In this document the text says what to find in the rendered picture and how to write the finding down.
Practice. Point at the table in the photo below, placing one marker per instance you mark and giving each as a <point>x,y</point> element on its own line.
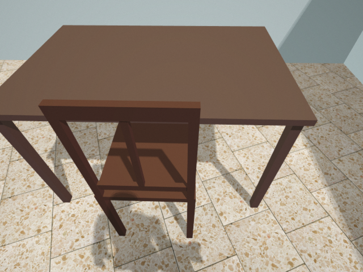
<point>235,72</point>

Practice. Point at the chair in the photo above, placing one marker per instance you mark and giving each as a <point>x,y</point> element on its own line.
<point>146,162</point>

